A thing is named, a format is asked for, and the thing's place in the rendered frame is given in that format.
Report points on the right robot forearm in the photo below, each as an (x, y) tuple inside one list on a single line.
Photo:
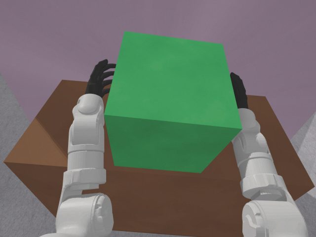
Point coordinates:
[(259, 178)]

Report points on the right robot upper arm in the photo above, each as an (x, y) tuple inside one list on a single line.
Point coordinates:
[(262, 218)]

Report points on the carton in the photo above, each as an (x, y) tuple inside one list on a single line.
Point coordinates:
[(171, 104)]

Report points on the left robot hand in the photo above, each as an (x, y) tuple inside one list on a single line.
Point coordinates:
[(96, 82)]

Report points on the right robot hand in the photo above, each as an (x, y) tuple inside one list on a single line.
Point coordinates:
[(239, 91)]

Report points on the pedestal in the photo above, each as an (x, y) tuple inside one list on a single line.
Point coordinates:
[(207, 204)]

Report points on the left robot upper arm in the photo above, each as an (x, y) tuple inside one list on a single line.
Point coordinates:
[(88, 215)]

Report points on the left robot forearm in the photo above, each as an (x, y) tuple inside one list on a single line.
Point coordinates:
[(85, 148)]

